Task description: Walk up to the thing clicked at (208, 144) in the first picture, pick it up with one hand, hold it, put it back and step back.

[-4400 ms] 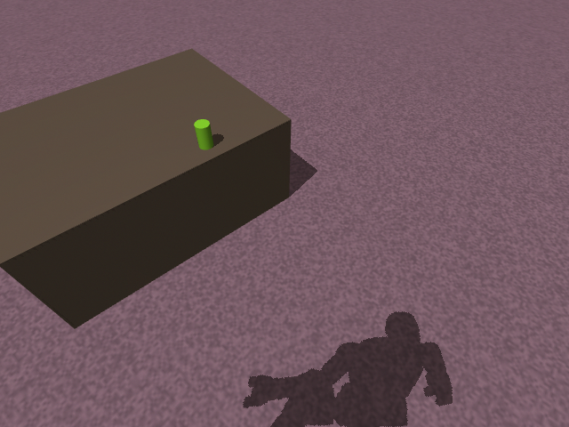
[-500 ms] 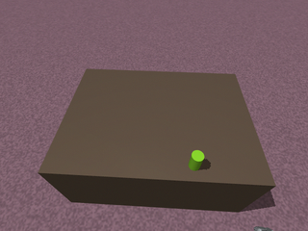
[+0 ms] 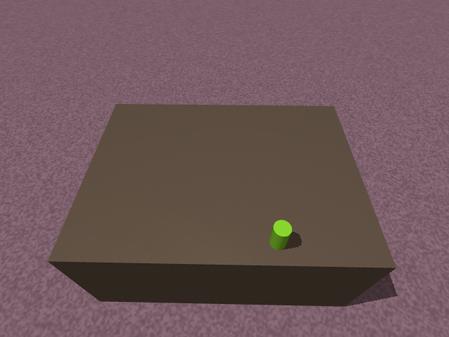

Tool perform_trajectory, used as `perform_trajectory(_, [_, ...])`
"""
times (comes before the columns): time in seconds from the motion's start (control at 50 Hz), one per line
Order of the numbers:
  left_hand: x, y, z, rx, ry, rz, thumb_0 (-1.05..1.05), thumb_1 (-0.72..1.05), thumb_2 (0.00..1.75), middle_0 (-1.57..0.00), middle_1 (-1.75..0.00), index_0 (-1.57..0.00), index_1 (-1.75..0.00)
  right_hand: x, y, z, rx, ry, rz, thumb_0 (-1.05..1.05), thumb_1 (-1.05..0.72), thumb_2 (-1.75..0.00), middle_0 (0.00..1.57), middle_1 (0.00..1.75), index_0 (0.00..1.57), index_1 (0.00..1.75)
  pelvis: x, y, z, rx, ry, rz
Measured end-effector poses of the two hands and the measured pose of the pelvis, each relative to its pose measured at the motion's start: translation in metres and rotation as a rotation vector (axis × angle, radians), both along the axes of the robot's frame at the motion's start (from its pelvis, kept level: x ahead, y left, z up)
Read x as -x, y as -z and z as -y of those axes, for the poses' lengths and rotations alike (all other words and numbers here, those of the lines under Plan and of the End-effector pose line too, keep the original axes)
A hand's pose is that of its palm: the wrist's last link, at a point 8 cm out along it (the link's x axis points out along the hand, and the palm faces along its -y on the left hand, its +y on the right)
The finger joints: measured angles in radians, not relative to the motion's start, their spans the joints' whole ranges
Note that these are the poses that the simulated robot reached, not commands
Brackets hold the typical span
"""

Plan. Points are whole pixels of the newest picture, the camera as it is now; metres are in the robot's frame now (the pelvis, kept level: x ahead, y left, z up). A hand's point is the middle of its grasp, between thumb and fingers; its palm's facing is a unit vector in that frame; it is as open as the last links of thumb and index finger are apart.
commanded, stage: stand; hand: right
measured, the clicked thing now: (280, 235) +0.43 -0.16 -0.28
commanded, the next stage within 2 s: none
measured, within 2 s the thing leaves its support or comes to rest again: neither
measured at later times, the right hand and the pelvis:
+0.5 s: hand out of the picture +0.08 -0.27 -0.15, palm faces -0.01 +0.94 -0.34, open 7.4 cm; pelvis -0.01 -0.02 +0.00, yaw +1 degrees
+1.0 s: hand out of the picture +0.07 -0.27 -0.15, palm faces -0.04 +0.94 -0.33, open 7.4 cm; pelvis -0.01 -0.02 +0.00, yaw +1 degrees
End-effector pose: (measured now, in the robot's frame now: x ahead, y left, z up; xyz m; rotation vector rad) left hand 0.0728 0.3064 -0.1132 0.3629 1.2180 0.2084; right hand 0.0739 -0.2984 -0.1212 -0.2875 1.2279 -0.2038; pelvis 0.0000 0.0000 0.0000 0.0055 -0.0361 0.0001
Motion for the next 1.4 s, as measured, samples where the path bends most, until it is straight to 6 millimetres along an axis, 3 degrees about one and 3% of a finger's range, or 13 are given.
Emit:
perform_trajectory(0.34, [0.005, 0.005, 0.026, 0.057, -0.011, 0.01, 0.01, 0.9, 0.89, -0.2, -0.3, -0.2, -0.3, -0.009, -0.009, 0.006, 0.013, -0.024, 0.044, 0.0, -0.9, -0.9, 0.2, 0.3, 0.2, 0.3, 0.006, -0.004, 0.011, 0.005, -0.008, 0.012])
perform_trajectory(0.72, [0.033, 0.004, 0.025, 0.038, -0.042, -0.043, 0.01, 0.9, 0.89, -0.2, -0.3, -0.2, -0.3, 0.017, -0.002, 0.016, 0.008, -0.026, -0.028, 0.0, -0.9, -0.9, 0.2, 0.3, 0.2, 0.3, 0.011, -0.003, 0.019, 0.006, -0.017, 0.002])
perform_trajectory(1.4, [0.006, 0.004, 0.03, 0.043, -0.039, -0.019, 0.01, 0.9, 0.89, -0.2, -0.3, -0.2, -0.3, -0.009, -0.005, 0.018, 0.019, -0.045, -0.011, 0.0, -0.9, -0.9, 0.2, 0.3, 0.2, 0.3, -0.007, -0.004, 0.022, 0.007, -0.02, -0.009])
